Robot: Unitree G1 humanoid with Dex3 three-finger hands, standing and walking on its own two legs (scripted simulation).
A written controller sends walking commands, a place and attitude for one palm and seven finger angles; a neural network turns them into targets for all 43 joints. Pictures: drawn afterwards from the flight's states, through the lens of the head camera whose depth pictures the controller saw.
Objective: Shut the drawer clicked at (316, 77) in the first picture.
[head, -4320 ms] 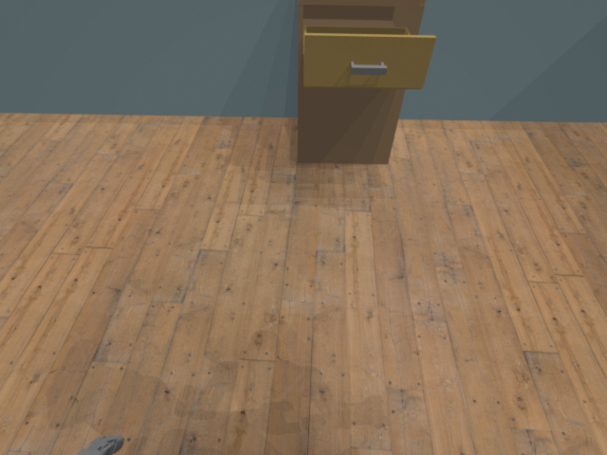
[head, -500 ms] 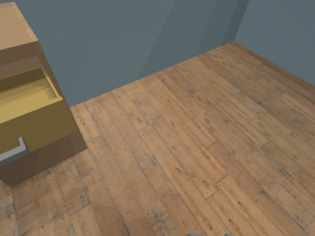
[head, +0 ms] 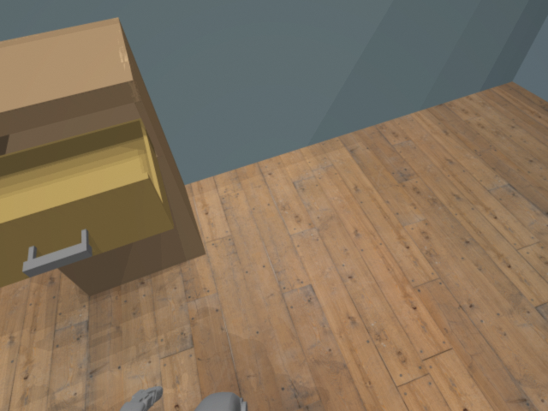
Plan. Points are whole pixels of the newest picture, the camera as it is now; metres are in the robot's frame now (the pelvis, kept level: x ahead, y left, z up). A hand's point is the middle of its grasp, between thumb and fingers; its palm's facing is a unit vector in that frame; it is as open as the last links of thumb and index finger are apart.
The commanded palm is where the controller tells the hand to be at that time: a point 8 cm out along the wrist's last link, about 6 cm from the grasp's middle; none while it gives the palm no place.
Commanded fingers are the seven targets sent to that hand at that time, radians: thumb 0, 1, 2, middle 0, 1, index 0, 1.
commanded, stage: turn to face it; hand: left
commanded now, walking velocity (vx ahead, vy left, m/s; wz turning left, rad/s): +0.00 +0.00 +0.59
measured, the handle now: (58, 250) +0.44 +0.47 -0.09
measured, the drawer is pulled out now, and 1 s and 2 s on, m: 0.30 0.30 0.30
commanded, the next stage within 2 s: take the last steps up to it in 0.56 s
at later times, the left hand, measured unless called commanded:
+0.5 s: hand out of the picture -0.03 +0.27 -0.18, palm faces +0.29 -0.93 -0.23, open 7.4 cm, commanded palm none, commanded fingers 0.00 0.90 0.90 -0.20 -0.30 -0.20 -0.30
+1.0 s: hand out of the picture -0.06 +0.17 -0.15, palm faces +0.40 -0.89 -0.24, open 7.3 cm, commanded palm none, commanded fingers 0.00 0.90 0.90 -0.20 -0.30 -0.20 -0.30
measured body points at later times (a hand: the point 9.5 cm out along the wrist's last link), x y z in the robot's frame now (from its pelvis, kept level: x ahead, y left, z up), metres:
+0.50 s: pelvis -0.01 +0.05 +0.00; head +0.01 +0.09 +0.45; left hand -0.04 +0.31 -0.16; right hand +0.16 -0.17 -0.12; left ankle -0.03 +0.13 -0.74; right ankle +0.01 -0.12 -0.65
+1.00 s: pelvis +0.00 +0.00 +0.01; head +0.00 -0.04 +0.46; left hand -0.08 +0.21 -0.13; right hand +0.08 -0.23 -0.16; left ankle -0.04 +0.16 -0.65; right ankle +0.02 -0.09 -0.74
